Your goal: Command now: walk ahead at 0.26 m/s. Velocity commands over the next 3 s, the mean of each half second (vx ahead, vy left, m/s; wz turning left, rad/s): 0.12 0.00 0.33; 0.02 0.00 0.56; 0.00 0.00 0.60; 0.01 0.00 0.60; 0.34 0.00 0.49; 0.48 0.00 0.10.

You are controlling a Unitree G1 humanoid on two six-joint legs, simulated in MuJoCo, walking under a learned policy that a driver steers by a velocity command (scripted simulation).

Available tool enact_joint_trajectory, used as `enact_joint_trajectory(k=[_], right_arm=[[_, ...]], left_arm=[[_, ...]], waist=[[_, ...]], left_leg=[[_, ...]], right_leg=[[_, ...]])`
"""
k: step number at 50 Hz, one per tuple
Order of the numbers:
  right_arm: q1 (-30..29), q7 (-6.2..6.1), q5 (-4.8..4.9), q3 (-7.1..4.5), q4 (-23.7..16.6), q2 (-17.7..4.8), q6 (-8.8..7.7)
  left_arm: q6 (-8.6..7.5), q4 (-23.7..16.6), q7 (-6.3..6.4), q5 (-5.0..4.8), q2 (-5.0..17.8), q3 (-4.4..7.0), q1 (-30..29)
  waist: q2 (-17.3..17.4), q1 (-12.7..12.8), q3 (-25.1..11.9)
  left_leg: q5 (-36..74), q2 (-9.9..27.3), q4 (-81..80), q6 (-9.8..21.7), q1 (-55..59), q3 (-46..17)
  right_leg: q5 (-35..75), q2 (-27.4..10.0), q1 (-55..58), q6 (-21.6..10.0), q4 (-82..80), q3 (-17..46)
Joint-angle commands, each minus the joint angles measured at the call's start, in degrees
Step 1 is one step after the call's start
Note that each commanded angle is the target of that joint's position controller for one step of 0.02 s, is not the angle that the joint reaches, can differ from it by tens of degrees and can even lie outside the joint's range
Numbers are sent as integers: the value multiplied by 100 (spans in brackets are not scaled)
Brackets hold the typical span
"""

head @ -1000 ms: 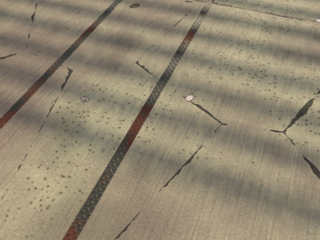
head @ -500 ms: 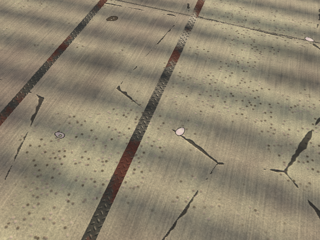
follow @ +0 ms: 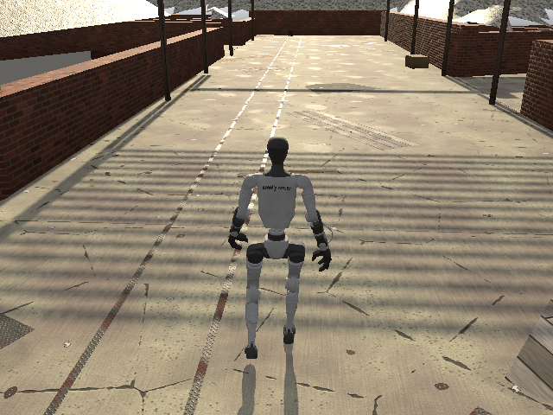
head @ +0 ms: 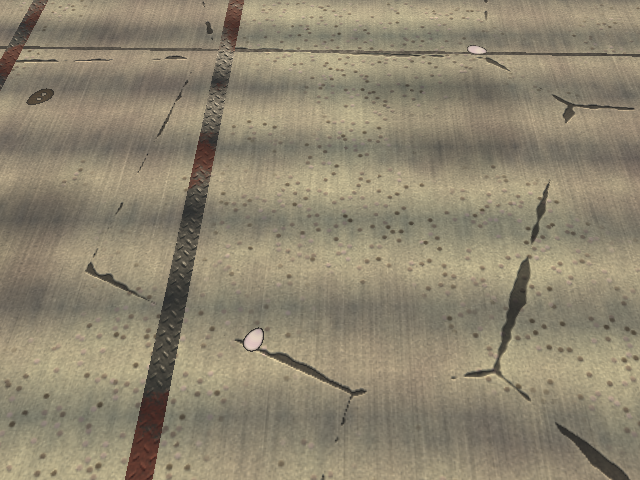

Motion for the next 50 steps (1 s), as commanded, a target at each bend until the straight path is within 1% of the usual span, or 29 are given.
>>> enact_joint_trajectory(k=[1, 2, 3, 4, 6, 8, 12, 17, 20, 21, 22, 23, 24, 25, 26, 27, 28, 29, 31, 34, 36, 40, 43, 45, 46, 47, 48, 49, 50], right_arm=[[-122, -16, 132, -105, -330, -560, -133], [-114, -77, 25, -157, -254, -577, -31], [129, -102, 7, -173, -154, -541, 107], [318, -122, -10, -177, -69, -439, 212], [363, -164, -41, -196, -90, -366, 322], [80, -182, -90, -212, -280, -397, 366], [-433, -82, -120, -171, -604, -335, 415], [-827, 51, -118, -209, -986, -432, 511], [-822, 159, -86, -230, -1146, -418, 529], [-661, 191, -87, -242, -1134, -406, 518], [-397, 182, -116, -294, -1088, -513, 492], [-76, 96, -149, -473, -1067, -1050, 458], [93, -2, -240, -610, -1108, -1731, 449], [330, 60, -346, -482, -1157, -1444, 361], [66, 91, -321, -452, -1249, -1325, 278], [-288, 48, -197, -436, -1327, -1195, 236], [-553, -4, -92, -383, -1401, -1008, 260], [-724, -59, -62, -348, -1455, -917, 300], [-706, -113, -134, -353, -1516, -969, 346], [-571, -169, -125, -395, -1546, -1110, 376], [-625, -195, -120, -405, -1602, -1161, 415], [-764, -189, -149, -393, -1718, -1168, 482], [-831, -170, -156, -374, -1807, -1159, 526], [-919, -179, -132, -351, -1890, -1145, 568], [-1025, -196, -97, -331, -1944, -1123, 599], [-1040, -221, -69, -301, -1996, -1054, 632], [-870, -228, -96, -226, -2053, -794, 641], [-588, -200, -62, -212, -2206, -647, 589], [-600, -152, -160, -355, -2147, -1189, 510]], left_arm=[[-122, 43, 51, -31, 816, 196, 1080], [-156, 34, 60, -31, 607, 146, 746], [-179, 47, 64, 40, 522, 122, 560], [-213, 79, 67, 110, 460, 105, 465], [-253, 117, 129, 170, 524, 101, 290], [-206, 156, 258, 143, 630, 124, 209], [-24, 235, 457, 84, 751, 155, 223], [191, 299, 510, -10, 904, 211, 297], [295, 267, 534, -118, 1020, 258, 211], [325, 255, 549, -172, 1032, 264, 131], [344, 322, 550, -198, 984, 263, 264], [332, 328, 524, -90, 875, 250, 495], [279, 0, 464, 160, 506, 136, 234], [225, -86, 400, 81, 548, 124, -73], [208, -107, 363, -111, 693, 164, -277], [211, -45, 390, -151, 706, 178, -274], [235, 22, 448, -84, 796, 213, -268], [265, 26, 488, -44, 888, 252, -240], [287, 43, 499, -48, 797, 246, -129], [283, 43, 524, -74, 648, 199, -161], [285, 43, 519, -71, 642, 187, -190], [242, 25, 466, -88, 702, 187, -224], [143, 16, 392, -111, 773, 196, -113], [72, 47, 325, -125, 807, 205, 111], [41, 107, 290, -126, 814, 217, 342], [27, 182, 266, -107, 912, 254, 584], [51, 187, 290, -4, 1292, 340, 752], [132, 165, 322, 137, 1745, 409, 587], [115, -13, 332, 230, 1392, 325, 425]], waist=[[-2, 479, -1490], [-81, 288, -1180], [-227, 85, -1091], [-239, -28, -1091], [-298, -159, -995], [-411, -145, -887], [-486, 60, -801], [-532, 212, -660], [-609, 136, -678], [-569, 3, -741], [-392, -125, -867], [480, -148, -1122], [1963, 24, -1265], [1324, -241, -1987], [886, -203, -1764], [605, -48, -1464], [416, 50, -1262], [489, 169, -1209], [603, 232, -1265], [640, 167, -1244], [729, 137, -1202], [892, 79, -1035], [1009, 74, -1042], [1058, 175, -1091], [1035, 334, -1105], [924, 436, -1116], [132, 332, -1234], [-1570, -45, -1011], [-1364, 82, -1012]], left_leg=[[101, 162, 1037, 107, -2355, -806], [382, 296, 717, 87, -2108, -773], [637, 341, 617, 76, -1617, -767], [838, 293, 531, 51, -1328, -735], [1201, 231, 241, -24, -1311, -708], [1605, 255, -270, -88, -1633, -661], [2150, 309, -1268, -124, -1717, -408], [1631, 171, -1869, 4, -1801, -102], [1372, 10, -2455, 204, -1574, 106], [1704, -110, -2961, 316, -1227, 231], [2469, -265, -3615, 487, -610, 216], [4602, 139, -3963, 812, 348, -668], [7315, 1535, -3814, 1857, 1611, -2735], [6983, 1879, -3961, 2496, 1869, -3345], [6477, 1651, -4049, 2322, 1749, -2862], [5804, 1314, -4057, 1969, 1492, -2423], [5318, 1143, -4134, 1724, 1201, -2211], [5038, 1014, -4221, 1626, 855, -2085], [4988, 861, -4296, 1603, 653, -2013], [4620, 753, -4322, 1540, 686, -2070], [4015, 676, -4358, 1496, 524, -2163], [3039, 548, -4422, 1434, 113, -2498], [3176, 516, -4269, 1402, 158, -2847], [3503, 445, -4079, 1318, 209, -3039], [3552, 314, -3919, 1190, 120, -3024], [3211, 106, -3704, 968, -145, -2916], [1979, -330, -2829, 658, -868, -2419], [-245, -1354, -1779, 329, -2156, -1265], [-545, -935, -363, 99, -2349, -1273]], right_leg=[[4148, -1943, 3135, -1121, -1272, 1779], [3752, -1775, 2482, -973, -1508, 1436], [3614, -1669, 1919, -871, -1743, 1123], [3648, -1612, 1598, -866, -1886, 917], [3750, -1566, 1357, -902, -2064, 500], [3491, -1550, 1490, -854, -2152, 199], [2548, -1573, 1792, -776, -2240, -148], [2106, -1915, 2281, -703, -1911, -136], [2387, -2061, 2526, -489, -1390, -113], [2479, -1991, 2505, -318, -1059, -217], [2477, -1762, 2337, -28, -481, -415], [1569, -1233, 1651, 426, 752, -733], [-2450, -228, -421, 943, 2515, -769], [-3326, 74, -906, 933, 3478, 482], [-2950, -54, -1207, 838, 3755, 752], [-2423, -174, -1343, 782, 3572, 828], [-2031, -267, -1335, 797, 3296, 846], [-1770, -297, -1051, 813, 3087, 877], [-1443, -160, -745, 851, 2825, 841], [-1209, -55, -666, 938, 1999, 878], [-1056, -23, -487, 995, 1583, 924], [-958, 70, -49, 1013, 922, 972], [-1082, 144, 254, 944, 395, 1002], [-942, 187, 614, 858, -235, 967], [-531, 190, 1012, 787, -878, 896], [90, 2, 1570, 681, -1498, 931], [496, -1010, 2302, 329, -1716, 1754], [1828, -2123, 2552, -606, -1857, 3175], [2120, -2595, 2246, -1153, -1877, 3498]])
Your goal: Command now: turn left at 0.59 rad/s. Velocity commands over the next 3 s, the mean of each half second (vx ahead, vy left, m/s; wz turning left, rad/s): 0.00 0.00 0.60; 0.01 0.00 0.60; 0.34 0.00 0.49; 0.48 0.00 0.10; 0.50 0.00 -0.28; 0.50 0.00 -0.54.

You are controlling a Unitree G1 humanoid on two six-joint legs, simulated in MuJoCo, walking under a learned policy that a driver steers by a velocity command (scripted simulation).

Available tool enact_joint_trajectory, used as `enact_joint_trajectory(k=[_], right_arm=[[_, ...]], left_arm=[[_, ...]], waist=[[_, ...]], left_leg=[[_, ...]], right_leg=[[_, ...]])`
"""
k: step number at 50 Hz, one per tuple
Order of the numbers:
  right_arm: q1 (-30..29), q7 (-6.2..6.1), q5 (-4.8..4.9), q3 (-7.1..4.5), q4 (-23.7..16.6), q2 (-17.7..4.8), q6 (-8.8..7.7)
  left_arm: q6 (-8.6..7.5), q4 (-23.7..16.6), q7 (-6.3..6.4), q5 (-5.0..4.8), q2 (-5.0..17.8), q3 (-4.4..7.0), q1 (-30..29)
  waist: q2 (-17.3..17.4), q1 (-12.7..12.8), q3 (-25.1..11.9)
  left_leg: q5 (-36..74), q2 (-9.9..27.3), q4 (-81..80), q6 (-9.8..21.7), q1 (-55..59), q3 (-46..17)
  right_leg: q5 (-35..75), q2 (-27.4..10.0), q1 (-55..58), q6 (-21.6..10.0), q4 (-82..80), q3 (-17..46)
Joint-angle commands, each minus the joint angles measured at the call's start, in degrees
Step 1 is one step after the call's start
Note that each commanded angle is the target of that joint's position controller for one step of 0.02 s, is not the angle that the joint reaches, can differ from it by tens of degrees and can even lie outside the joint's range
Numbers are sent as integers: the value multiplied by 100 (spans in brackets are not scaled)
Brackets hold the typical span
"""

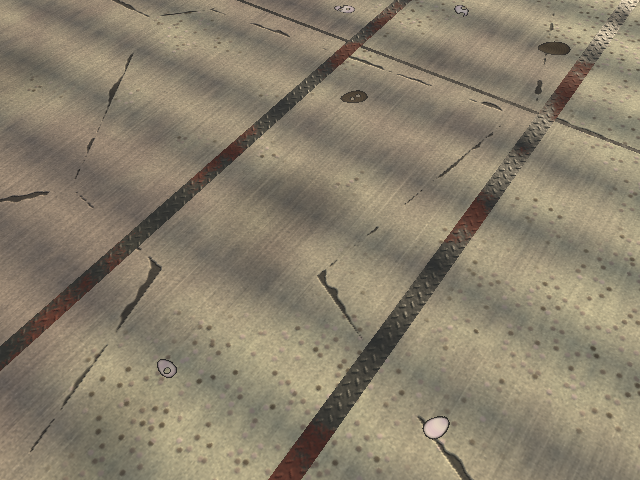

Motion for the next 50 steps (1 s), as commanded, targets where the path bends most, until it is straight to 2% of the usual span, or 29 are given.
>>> enact_joint_trajectory(k=[1, 2, 3, 5, 8, 10, 12, 15, 17, 18, 19, 20, 21, 22, 23, 24, 26, 31, 34, 37, 40, 41, 42, 43, 44, 45, 46, 48, 50], right_arm=[[335, 55, 5, -340, -401, -1135, -138], [439, 47, 20, -349, -274, -1036, -77], [453, 38, 0, -322, -247, -904, -18], [301, 84, 52, -228, -370, -612, 32], [-136, 120, 68, -132, -668, -440, 13], [-182, 175, 38, -77, -776, -365, 7], [-125, 228, 35, -63, -828, -383, 15], [27, 297, 43, -124, -856, -502, 73], [401, 328, 35, -174, -747, -485, 97], [687, 278, 28, -252, -650, -629, 94], [946, 183, 34, -423, -680, -1236, 68], [910, 182, -126, -423, -880, -1638, -24], [1054, 253, -237, -367, -846, -1368, -169], [795, 250, -208, -302, -801, -1213, -261], [466, 208, -108, -270, -801, -1063, -282], [231, 170, -31, -206, -842, -915, -262], [128, 101, -66, -156, -910, -873, -223], [281, 20, -42, -182, -906, -944, -181], [265, 42, -51, -212, -946, -1026, -137], [198, 96, -32, -213, -988, -1032, -96], [4, 99, 46, -196, -1046, -985, -45], [-60, 75, 84, -177, -1072, -924, -27], [126, 59, 45, -112, -1089, -691, -32], [407, 64, 34, -59, -1173, -468, -66], [430, 59, -43, -214, -1117, -974, -120], [531, 77, -3, -329, -990, -1237, -111], [593, 76, 28, -350, -860, -1171, -59], [554, 88, 44, -268, -830, -846, 36], [200, 158, 95, -163, -1007, -604, 16]], left_arm=[[-37, -538, 72, 140, 863, 162, -190], [-17, -590, 96, 50, 720, 126, -416], [-5, -618, 122, -40, 644, 94, -442], [52, -592, 179, -51, 687, 73, -266], [127, -548, 243, -16, 859, 125, 148], [153, -587, 222, -39, 1016, 180, 141], [167, -643, 167, -70, 1152, 228, 58], [154, -657, 79, -166, 1226, 258, 54], [149, -635, 48, -277, 1182, 250, -33], [131, -510, 15, -256, 974, 199, 269], [120, -571, -24, -41, 644, 105, 403], [87, -956, -2, 119, 446, 11, 16], [73, -1042, 39, -15, 760, 100, -362], [89, -1056, 57, -133, 853, 139, -409], [111, -946, 101, -117, 874, 169, -271], [141, -902, 143, -63, 940, 198, -218], [145, -895, 121, -35, 871, 199, -28], [115, -1041, 83, -62, 603, 87, -188], [75, -1117, 28, -87, 610, 72, -264], [12, -1173, -35, -128, 666, 95, -209], [-65, -1158, -104, -142, 662, 126, 93], [-86, -1101, -108, -116, 703, 156, 289], [-77, -1114, -77, -36, 1019, 234, 453], [-13, -1146, -42, 79, 1508, 316, 250], [-28, -1215, -51, 153, 1223, 261, 298], [-35, -1305, -20, 110, 948, 165, 85], [-14, -1343, 17, 45, 780, 123, -146], [29, -1350, 91, -72, 704, 79, -115], [73, -1283, 154, -72, 792, 108, 275]], waist=[[-1179, -176, -643], [-975, -256, -492], [-955, -195, -395], [-1025, -67, -257], [-1199, 244, -366], [-1251, 286, -487], [-1320, 268, -523], [-1356, 206, -481], [-1228, -49, -506], [-849, -108, -603], [565, -67, -729], [1612, -78, -820], [936, -459, -1193], [752, -269, -855], [490, -95, -655], [469, -5, -550], [513, 124, -662], [552, -2, -668], [636, -71, -600], [704, -90, -616], [723, 106, -699], [651, 223, -721], [103, 144, -899], [-1591, -232, -676], [-1676, -47, -667], [-1209, -123, -564], [-993, -206, -436], [-970, -83, -334], [-1182, 206, -267]], left_leg=[[-1015, 336, 2549, -219, -1134, 203], [-662, 411, 2781, -321, -1136, 324], [-346, 453, 3002, -418, -1287, 383], [-13, 525, 2906, -546, -1321, 669], [108, 748, 1973, -659, -1394, 901], [51, 892, 1347, -639, -981, 1052], [54, 915, 807, -551, -413, 1282], [253, 840, 6, -346, 84, 1508], [1005, 677, -1113, -61, 812, 1685], [1637, 618, -1635, 142, 1577, 1496], [3529, 1705, -1873, 568, 2643, -100], [5052, 2998, -1750, 1794, 2774, -1922], [4455, 3005, -1953, 2132, 2501, -1863], [3859, 2612, -2002, 1798, 2256, -1305], [3284, 2255, -2002, 1426, 2017, -906], [3126, 2083, -2014, 1236, 1787, -736], [3256, 1869, -2052, 1211, 1449, -565], [2616, 1732, -1974, 1229, 1567, -802], [2203, 1704, -1906, 1248, 1345, -1137], [2398, 1662, -1754, 1222, 1301, -1530], [2666, 1465, -1438, 1019, 1344, -1780], [2371, 1286, -1261, 811, 1130, -1701], [1305, 964, -649, 489, 587, -1340], [-788, -25, 468, 90, -639, -109], [-1596, 121, 1910, -217, -987, 211], [-1212, 353, 2631, -334, -1015, 216], [-843, 439, 2884, -438, -1038, 307], [-209, 561, 3068, -589, -1318, 514], [157, 698, 2511, -606, -1556, 863]], right_leg=[[2415, -2401, 1029, -1538, -1062, 2078], [2130, -1969, 941, -1230, -985, 1473], [1958, -1769, 985, -1089, -972, 1148], [2046, -1555, 947, -1102, -1055, 623], [2160, -1694, 1532, -1240, -1070, 426], [2234, -1792, 1540, -1250, -1026, 229], [2315, -1851, 1282, -1218, -1008, 13], [2148, -1970, 1187, -1094, -806, -110], [1830, -1895, 955, -770, -295, -359], [1332, -1696, 511, -421, 305, -663], [-390, -1119, -786, 128, 1878, -1204], [-2750, -305, -2220, 451, 3262, -848], [-2652, -350, -2232, 423, 4054, -81], [-2149, -450, -2287, 320, 4181, 33], [-1620, -538, -2278, 281, 3984, 70], [-1282, -562, -2176, 292, 3784, 100], [-802, -376, -1735, 357, 3779, 24], [-552, -199, -1554, 474, 2382, 113], [-667, -82, -1185, 453, 1736, 158], [-800, 40, -811, 380, 1194, 176], [-307, 88, -176, 233, 13, 128], [403, -28, 339, 135, -660, 109], [925, -859, 1060, -164, -851, 730], [2220, -1996, 1407, -985, -991, 2053], [2545, -2648, 1145, -1737, -1092, 2687], [2414, -2456, 976, -1675, -1030, 2176], [2100, -2033, 891, -1372, -953, 1575], [1400, -1665, 1012, -1147, -1047, 950], [-183, -1525, 1240, -1120, -1422, 776]])
Over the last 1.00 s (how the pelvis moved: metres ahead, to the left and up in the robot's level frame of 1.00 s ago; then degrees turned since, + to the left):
0.16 0.03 0.02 32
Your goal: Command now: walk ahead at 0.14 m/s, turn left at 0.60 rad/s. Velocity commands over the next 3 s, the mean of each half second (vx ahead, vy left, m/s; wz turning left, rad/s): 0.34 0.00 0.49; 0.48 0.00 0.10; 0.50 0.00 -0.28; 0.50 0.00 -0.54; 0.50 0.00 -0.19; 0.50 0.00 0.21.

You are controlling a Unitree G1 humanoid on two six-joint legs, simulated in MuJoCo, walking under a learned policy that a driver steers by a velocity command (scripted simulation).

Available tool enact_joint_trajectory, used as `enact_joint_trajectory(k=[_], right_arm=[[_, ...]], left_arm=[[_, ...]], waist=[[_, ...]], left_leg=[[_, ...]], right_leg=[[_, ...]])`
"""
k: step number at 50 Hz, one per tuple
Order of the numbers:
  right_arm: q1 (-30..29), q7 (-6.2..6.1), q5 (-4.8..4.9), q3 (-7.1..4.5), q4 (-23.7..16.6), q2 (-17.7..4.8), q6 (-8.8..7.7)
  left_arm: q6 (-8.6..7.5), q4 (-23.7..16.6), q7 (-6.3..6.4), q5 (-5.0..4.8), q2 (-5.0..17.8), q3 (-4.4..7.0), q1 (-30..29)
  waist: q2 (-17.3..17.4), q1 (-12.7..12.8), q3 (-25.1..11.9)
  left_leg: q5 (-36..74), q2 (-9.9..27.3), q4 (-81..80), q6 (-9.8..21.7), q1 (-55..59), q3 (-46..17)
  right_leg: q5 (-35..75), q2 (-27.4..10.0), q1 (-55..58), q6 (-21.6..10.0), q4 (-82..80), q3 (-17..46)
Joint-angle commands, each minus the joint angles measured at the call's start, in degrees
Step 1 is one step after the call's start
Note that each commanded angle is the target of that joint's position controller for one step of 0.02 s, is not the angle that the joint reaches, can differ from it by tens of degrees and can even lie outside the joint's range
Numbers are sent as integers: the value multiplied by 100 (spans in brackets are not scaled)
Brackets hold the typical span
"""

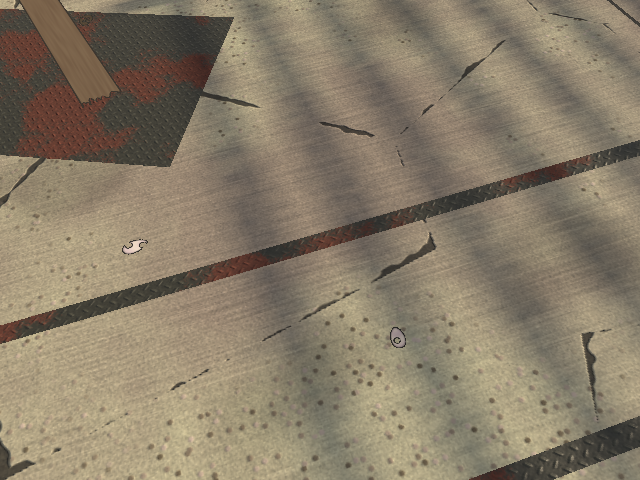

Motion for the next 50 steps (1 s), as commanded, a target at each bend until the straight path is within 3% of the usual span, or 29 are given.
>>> enact_joint_trajectory(k=[1, 5, 9, 11, 12, 13, 14, 15, 16, 17, 18, 19, 21, 24, 26, 29, 33, 35, 36, 37, 38, 39, 40, 41, 42, 43, 44, 46, 50], right_arm=[[-431, 66, 44, -51, -594, -284, -85], [-676, 176, -29, 56, -746, -117, -212], [-422, 267, -1, 70, -635, -133, -284], [-26, 287, 7, 53, -473, -115, -300], [379, 277, 7, 17, -284, -137, -303], [1007, 231, 41, -119, -76, -377, -303], [1795, 146, 39, -268, 21, -882, -332], [1655, 174, -9, -298, -209, -1455, -476], [1616, 217, -31, -173, -179, -914, -614], [1401, 223, -64, -41, -152, -587, -695], [1134, 221, -80, 38, -183, -380, -719], [840, 201, -97, 86, -203, -307, -704], [676, 129, -156, 116, -187, -344, -709], [817, 45, -127, 112, 19, -420, -724], [965, 10, -106, 111, 177, -459, -728], [1302, -1, -58, 97, 428, -517, -741], [1426, -8, -18, 65, 679, -559, -685], [1382, -33, -34, 29, 720, -675, -634], [1351, -43, -60, 26, 730, -707, -589], [1268, -56, -87, 68, 702, -649, -556], [1389, -68, -237, 193, 570, -312, -566], [2345, 22, -99, 364, 607, 368, -664], [1629, 66, 23, 240, 619, -358, -764], [930, 98, 151, 175, 393, -536, -818], [612, 80, 86, 225, 312, -442, -869], [466, 71, -18, 201, 297, -390, -877], [641, 80, -28, 200, 333, -311, -842], [889, 60, -38, 249, 415, -84, -742], [239, 35, -150, 329, 201, 83, -695]], left_arm=[[-31, -345, 112, -36, 946, 243, 213], [-112, -312, 53, -84, 1211, 344, 405], [-199, -258, -110, -189, 1349, 389, 308], [-201, -203, -183, -275, 1339, 378, 198], [-198, -174, -197, -285, 1225, 343, 191], [-218, -156, -208, -215, 956, 247, 270], [-260, -342, -239, -27, 494, 77, 82], [-414, -792, -226, -54, 424, 38, -205], [-547, -794, -251, -275, 916, 135, -416], [-605, -740, -299, -335, 1054, 173, -352], [-618, -578, -314, -217, 1033, 172, -210], [-616, -505, -327, -81, 1031, 186, -181], [-565, -361, -388, -29, 911, 161, -72], [-511, -345, -388, -48, 632, 36, -342], [-526, -436, -412, -89, 478, -46, -764], [-566, -591, -502, -162, 407, -101, -1346], [-621, -680, -596, -160, 533, -69, -1471], [-609, -609, -557, -119, 702, 12, -1091], [-587, -492, -502, -112, 868, 102, -554], [-558, -306, -433, -107, 1061, 192, 312], [-519, -164, -362, -38, 1433, 257, 1336], [-535, 15, -435, -34, 1570, 285, 1558], [-523, -31, -409, -153, 1019, 168, 1449], [-500, -38, -352, -150, 880, 119, 1034], [-483, -62, -325, -106, 844, 95, 700], [-489, -83, -327, -48, 770, 75, 484], [-516, -98, -318, 27, 702, 46, 395], [-586, -34, -323, -40, 668, 43, 349], [-616, 151, -273, -96, 864, 94, 484]], waist=[[-1313, 325, -315], [-1254, 459, -332], [-1257, 293, -145], [-1091, 5, -172], [-933, -187, -250], [-552, -448, -505], [851, -757, -656], [1574, -575, -660], [887, -753, -484], [827, -552, -145], [454, -394, -5], [370, -252, 89], [342, -109, 46], [100, -172, 52], [167, -320, 157], [167, -533, 384], [221, -420, 432], [396, -181, 42], [481, 120, -394], [443, 587, -981], [-264, 873, -1913], [-2019, 311, -2888], [-1338, 672, -2423], [-1008, 631, -1363], [-373, 423, -840], [-253, 242, -472], [-410, 36, -445], [-606, -138, -405], [-576, -43, -11]], left_leg=[[337, 380, -243, -113, -1035, 276], [223, 617, -1378, 48, -620, 490], [280, 577, -2432, 368, 496, 849], [729, 454, -3208, 552, 1257, 1059], [866, 272, -3513, 644, 1935, 1213], [747, 141, -3652, 807, 2934, 1089], [455, 1333, -4327, 1255, 3940, -853], [-702, 2466, -5212, 2408, 4298, -3787], [-932, 2584, -5420, 2567, 4118, -3692], [-571, 2380, -5310, 2345, 3887, -3045], [-42, 2086, -5222, 2102, 3551, -2374], [651, 1843, -5253, 1923, 3207, -1878], [1962, 1596, -5388, 1776, 2861, -1234], [2877, 1387, -5458, 1646, 2740, -574], [2937, 1242, -5525, 1519, 2578, -277], [2579, 1336, -5660, 1495, 2582, -248], [3280, 1658, -5295, 1395, 3320, -322], [5110, 1648, -4659, 1279, 3657, -277], [6251, 1532, -3928, 1204, 3705, -184], [6496, 1306, -2819, 1036, 3184, -8], [4492, 942, -996, 875, 1815, 64], [-791, -236, 1053, 526, -218, -283], [-791, 17, 1463, 557, -789, -699], [-313, 313, 1388, 577, -1115, -423], [160, 621, 1053, 594, -957, -202], [423, 800, 723, 567, -794, -101], [607, 945, 595, 553, -461, -133], [664, 1054, 220, 452, -251, -50], [1536, 1203, -983, 205, -606, 128]], right_leg=[[-604, -1368, 1149, -1073, -1307, 1246], [-968, -1626, 1200, -1061, -1496, 1039], [-912, -1630, 510, -956, -1505, 514], [-941, -1612, 240, -831, -1159, 251], [-905, -1499, -95, -716, -724, 17], [-578, -1240, -594, -500, 253, -374], [-1241, -688, -1892, -19, 2593, -924], [-2092, 171, -3843, 199, 4017, -243], [-1797, -210, -4201, 89, 4552, 376], [-1231, -418, -4240, -40, 4456, 410], [-707, -592, -3985, -52, 4188, 393], [-326, -652, -3680, -10, 3779, 378], [308, -599, -3199, 132, 3438, 214], [1125, -472, -2948, 302, 2461, 92], [1719, -317, -2611, 307, 1592, -13], [2174, -165, -2316, 202, 761, -78], [1803, -83, -2282, -132, 219, 9], [1255, 177, -1670, -328, 264, -189], [1062, 375, -925, -490, 287, -366], [1355, 272, 460, -706, 310, -330], [1608, -884, 2448, -1108, 679, 995], [15, -2224, 4217, -2125, -76, 4102], [-851, -2008, 3842, -1827, -755, 4320], [-733, -1843, 2949, -1587, -908, 3337], [-149, -1649, 2022, -1453, -1059, 2782], [479, -1449, 1330, -1430, -1189, 2355], [763, -1322, 921, -1440, -1361, 2098], [984, -1213, 533, -1541, -1668, 1719], [1307, -1060, 203, -1500, -1999, 1004]])
Over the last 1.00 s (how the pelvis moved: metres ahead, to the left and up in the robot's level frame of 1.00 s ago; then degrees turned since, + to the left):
0.01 0.03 0.01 36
